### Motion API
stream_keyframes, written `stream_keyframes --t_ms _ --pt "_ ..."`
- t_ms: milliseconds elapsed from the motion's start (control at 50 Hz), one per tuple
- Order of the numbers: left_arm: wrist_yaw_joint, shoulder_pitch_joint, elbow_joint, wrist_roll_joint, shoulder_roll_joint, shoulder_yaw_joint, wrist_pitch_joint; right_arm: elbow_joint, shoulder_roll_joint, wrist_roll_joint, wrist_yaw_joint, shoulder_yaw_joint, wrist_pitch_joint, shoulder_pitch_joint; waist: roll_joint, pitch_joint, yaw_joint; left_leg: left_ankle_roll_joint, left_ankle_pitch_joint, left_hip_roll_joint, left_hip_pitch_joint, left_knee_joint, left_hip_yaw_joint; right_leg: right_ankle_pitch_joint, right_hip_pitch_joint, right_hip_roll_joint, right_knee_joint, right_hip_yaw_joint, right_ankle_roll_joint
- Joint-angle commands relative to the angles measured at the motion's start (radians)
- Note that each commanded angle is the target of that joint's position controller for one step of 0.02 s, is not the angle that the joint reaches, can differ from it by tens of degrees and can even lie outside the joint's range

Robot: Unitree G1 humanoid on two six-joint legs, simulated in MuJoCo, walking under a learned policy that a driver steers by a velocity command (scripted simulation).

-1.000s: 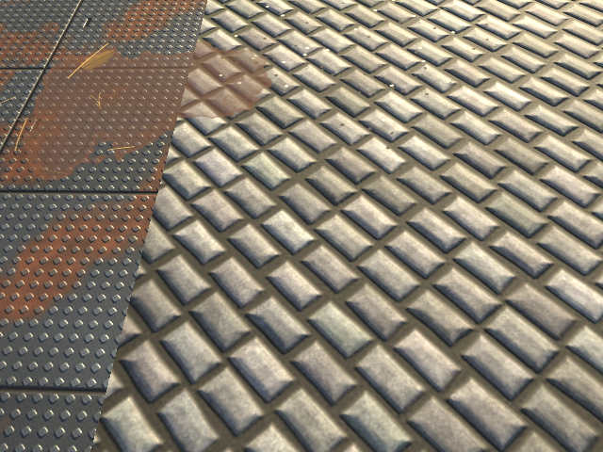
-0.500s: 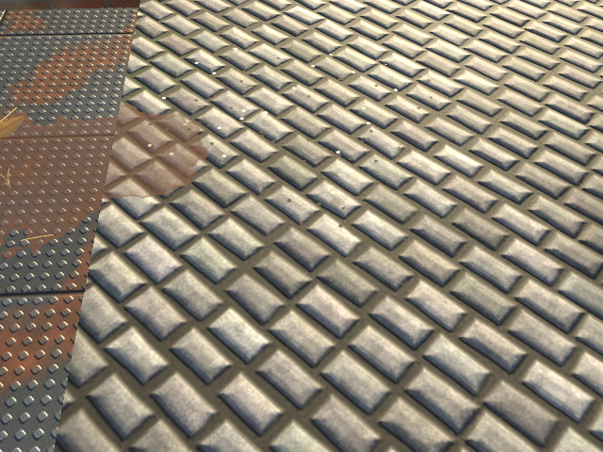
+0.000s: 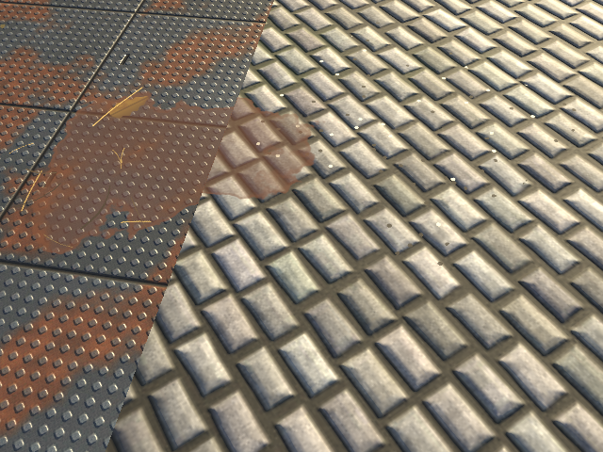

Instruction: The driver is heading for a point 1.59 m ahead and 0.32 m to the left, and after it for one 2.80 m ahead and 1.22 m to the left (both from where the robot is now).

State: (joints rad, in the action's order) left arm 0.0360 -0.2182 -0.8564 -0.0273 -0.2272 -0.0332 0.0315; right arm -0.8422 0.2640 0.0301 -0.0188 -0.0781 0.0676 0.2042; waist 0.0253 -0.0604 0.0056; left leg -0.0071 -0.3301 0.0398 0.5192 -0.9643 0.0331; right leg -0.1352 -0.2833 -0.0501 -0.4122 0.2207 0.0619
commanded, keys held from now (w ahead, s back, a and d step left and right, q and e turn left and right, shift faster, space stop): q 0.34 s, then no key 0.66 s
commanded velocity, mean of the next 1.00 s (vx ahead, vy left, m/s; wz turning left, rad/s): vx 0.02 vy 0.00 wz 0.32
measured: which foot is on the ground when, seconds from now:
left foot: up 0.00-0.14, down 0.16-1.00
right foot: down 0.00-0.16, up 0.18-0.60, down 0.62-1.00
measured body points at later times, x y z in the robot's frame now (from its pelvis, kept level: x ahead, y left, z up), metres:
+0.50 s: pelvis +0.00 +0.03 +0.00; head +0.02 +0.06 +0.45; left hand +0.02 +0.32 -0.13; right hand +0.19 -0.20 -0.10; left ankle +0.00 +0.12 -0.74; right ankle +0.03 -0.10 -0.70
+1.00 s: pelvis -0.01 +0.01 +0.00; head +0.00 +0.01 +0.45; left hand +0.02 +0.28 -0.12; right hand +0.14 -0.22 -0.14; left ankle -0.04 +0.12 -0.74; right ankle +0.02 -0.08 -0.74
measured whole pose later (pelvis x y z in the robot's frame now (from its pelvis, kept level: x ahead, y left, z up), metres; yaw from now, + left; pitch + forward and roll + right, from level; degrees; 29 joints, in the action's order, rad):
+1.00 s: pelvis -0.01 +0.01 +0.00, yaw +18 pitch -2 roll +0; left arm 0.02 -0.17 -0.89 -0.01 -0.23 -0.02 -0.01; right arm -0.95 0.25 0.01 0.02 -0.02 0.02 0.22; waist 0.00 -0.04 0.01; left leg 0.00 -0.21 -0.04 0.15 -0.39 -0.08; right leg -0.21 -0.15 0.02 -0.40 0.02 0.03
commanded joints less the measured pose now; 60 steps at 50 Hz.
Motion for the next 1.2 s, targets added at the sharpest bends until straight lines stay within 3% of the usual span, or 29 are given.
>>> stream_keyframes --t_ms 20,100,140,160,180,200,220,240,280,300,340,500,560,600,620,640,660,680,700,720,740,780,840,860,900,960,1200 --pt "-0.002 0.022 0.064 -0.004 -0.152 -0.038 -0.003 0.067 0.037 -0.002 -0.015 0.000 0.007 0.032 -0.154 0.110 0.006 0.009 -0.002 0.008 -0.126 0.103 0.024 0.021 0.009 -0.275 0.163 -0.149 0.147" --pt "-0.013 0.000 0.061 -0.004 -0.192 -0.057 -0.026 0.112 0.051 -0.011 -0.018 -0.002 0.000 -0.001 -0.162 0.112 -0.014 0.037 -0.074 -0.009 -0.188 0.250 0.058 -0.021 0.051 -0.315 0.096 -0.147 0.117" --pt "-0.017 -0.011 0.054 -0.001 -0.198 -0.065 -0.041 0.103 0.057 -0.012 -0.013 -0.004 -0.018 0.056 -0.101 0.116 0.015 0.065 0.036 -0.033 -0.322 0.458 0.050 -0.042 0.003 -0.287 -0.021 -0.093 0.036" --pt "-0.024 -0.056 0.046 -0.004 -0.163 -0.063 -0.052 0.097 0.112 -0.004 -0.002 -0.017 -0.033 0.086 0.065 0.096 0.018 0.092 0.069 0.061 -0.366 0.651 -0.126 -0.143 -0.064 -0.208 -0.206 -0.019 -0.037" --pt "-0.024 -0.049 0.111 0.008 -0.079 -0.041 -0.061 0.132 0.271 -0.004 0.006 -0.051 -0.038 0.066 0.339 0.046 -0.003 0.212 0.288 0.343 -0.391 0.734 -0.551 -0.498 -0.334 -0.008 -0.416 0.022 -0.126" --pt "-0.011 0.066 0.126 -0.004 -0.125 -0.047 -0.079 0.105 0.267 -0.001 0.016 -0.062 -0.036 0.142 0.173 0.025 0.071 0.292 0.433 0.348 -0.323 0.703 -0.494 -0.490 -0.330 0.004 -0.588 -0.154 -0.120" --pt "-0.012 0.056 0.127 0.011 -0.111 -0.046 -0.086 0.100 0.221 -0.005 0.023 -0.048 -0.036 0.112 0.129 0.034 0.028 0.287 0.444 0.284 -0.315 0.678 -0.404 -0.413 -0.327 0.002 -0.638 -0.201 -0.115" --pt "-0.014 0.030 0.112 0.021 -0.111 -0.046 -0.079 0.112 0.185 -0.011 0.026 -0.037 -0.033 0.039 0.107 0.021 -0.009 0.247 0.394 0.213 -0.304 0.679 -0.327 -0.318 -0.319 -0.005 -0.628 -0.224 -0.104" --pt "-0.018 -0.006 0.090 -0.007 -0.142 -0.058 -0.067 0.150 0.140 -0.021 0.028 -0.024 -0.033 -0.049 0.122 0.077 -0.030 0.223 0.464 0.143 -0.353 0.655 -0.273 -0.233 -0.305 0.015 -0.661 -0.221 -0.091" --pt "-0.021 -0.011 0.091 -0.008 -0.144 -0.060 -0.066 0.153 0.131 -0.025 0.024 -0.019 -0.036 -0.036 0.095 0.110 -0.027 0.228 0.516 0.140 -0.375 0.642 -0.274 -0.229 -0.294 0.023 -0.682 -0.226 -0.092" --pt "-0.023 0.003 0.103 0.002 -0.126 -0.056 -0.070 0.148 0.147 -0.028 0.019 -0.025 -0.043 0.001 0.061 0.126 -0.015 0.237 0.520 0.143 -0.413 0.634 -0.297 -0.227 -0.302 0.025 -0.656 -0.237 -0.102" --pt "-0.012 0.027 0.120 0.016 -0.107 -0.037 -0.079 0.133 0.151 -0.006 0.021 -0.015 -0.042 0.034 0.101 0.109 0.026 0.247 0.436 0.151 -0.384 0.628 -0.350 -0.290 -0.140 0.045 -0.379 -0.226 -0.081" --pt "-0.005 -0.006 0.113 0.026 -0.106 -0.034 -0.071 0.125 0.150 -0.005 0.019 -0.008 -0.038 0.006 0.103 0.107 0.013 0.228 0.463 0.146 -0.343 0.605 -0.375 -0.283 -0.025 0.066 -0.241 -0.213 -0.057" --pt "-0.001 -0.070 0.089 0.023 -0.082 -0.025 -0.058 0.118 0.136 -0.019 0.025 0.002 -0.035 -0.029 0.069 0.104 -0.035 0.174 0.418 0.111 -0.281 0.564 -0.363 -0.106 0.131 0.068 0.024 -0.203 -0.037" --pt "0.004 -0.067 0.092 0.007 -0.107 -0.024 -0.045 0.119 0.103 -0.022 0.026 0.013 -0.039 -0.015 0.004 0.106 -0.022 0.117 0.301 0.071 -0.220 0.534 -0.347 -0.045 0.207 -0.015 0.125 -0.302 -0.021" --pt "0.007 -0.061 0.107 -0.013 -0.164 -0.025 -0.031 0.121 0.038 -0.020 0.027 0.031 -0.044 0.031 -0.170 0.139 0.011 0.070 0.071 -0.028 -0.163 0.400 -0.249 0.016 0.269 -0.230 0.205 -0.528 0.018" --pt "-0.002 0.032 0.119 0.000 -0.198 -0.029 -0.033 0.116 0.072 -0.022 0.030 0.022 -0.034 0.016 -0.247 0.065 0.025 0.051 -0.139 -0.122 -0.213 0.377 -0.132 0.123 0.046 -0.310 0.190 -0.584 0.129" --pt "-0.011 0.071 0.128 0.003 -0.145 -0.017 -0.027 0.097 0.099 -0.015 0.028 0.016 -0.028 0.014 -0.200 0.043 0.027 0.042 -0.137 -0.088 -0.279 0.308 -0.136 0.125 -0.004 -0.280 0.192 -0.547 0.154" --pt "-0.015 0.096 0.124 0.008 -0.116 -0.005 -0.022 0.086 0.089 -0.019 0.023 0.017 -0.028 0.008 -0.186 0.035 0.034 0.042 -0.087 -0.088 -0.289 0.323 -0.131 0.111 0.000 -0.225 0.180 -0.486 0.128" --pt "-0.013 0.101 0.117 0.006 -0.117 -0.004 -0.023 0.073 0.082 -0.021 0.020 0.018 -0.029 0.009 -0.185 0.029 0.034 0.036 -0.044 -0.088 -0.291 0.343 -0.120 0.124 0.025 -0.171 0.158 -0.428 0.098" --pt "-0.008 0.089 0.106 0.012 -0.125 -0.003 -0.021 0.065 0.076 -0.015 0.017 0.020 -0.031 0.011 -0.196 0.041 0.032 0.031 0.003 -0.082 -0.292 0.388 -0.110 0.180 0.071 -0.147 0.131 -0.400 0.081" --pt "-0.007 0.053 0.083 0.018 -0.144 -0.009 -0.022 0.039 0.055 -0.015 0.021 0.032 -0.039 0.022 -0.160 0.078 0.023 0.018 0.111 -0.078 -0.331 0.528 -0.091 0.310 0.150 -0.122 0.068 -0.363 0.065" --pt "-0.013 0.007 0.067 0.016 -0.140 -0.013 -0.024 0.017 0.098 -0.007 0.036 0.032 -0.050 0.007 -0.094 0.094 -0.022 0.009 0.328 0.013 -0.434 0.586 -0.177 0.119 0.109 -0.080 0.065 -0.362 0.010" --pt "-0.015 -0.006 0.054 0.023 -0.114 -0.009 -0.026 -0.008 0.109 -0.024 0.037 0.026 -0.049 -0.001 -0.024 0.059 -0.034 0.020 0.300 0.007 -0.376 0.574 -0.183 0.043 0.112 -0.041 0.098 -0.335 -0.003" --pt "-0.011 0.029 0.033 0.020 -0.125 -0.010 -0.032 -0.030 0.072 -0.022 0.033 0.036 -0.052 0.010 -0.039 0.030 -0.003 0.028 0.225 0.004 -0.321 0.624 -0.193 -0.022 0.139 -0.039 0.089 -0.323 -0.011" --pt "-0.016 0.032 0.007 0.016 -0.118 -0.010 -0.033 -0.075 0.081 -0.018 0.042 0.038 -0.059 0.015 0.003 0.030 -0.011 0.033 0.232 0.010 -0.332 0.642 -0.199 -0.022 0.147 -0.043 0.092 -0.326 -0.005" --pt "-0.013 -0.005 -0.126 0.017 -0.104 0.001 -0.029 -0.196 0.075 -0.020 0.048 0.050 -0.067 0.032 -0.023 0.016 -0.007 0.049 0.174 0.023 -0.335 0.676 -0.204 -0.063 0.128 -0.034 0.117 -0.322 -0.015"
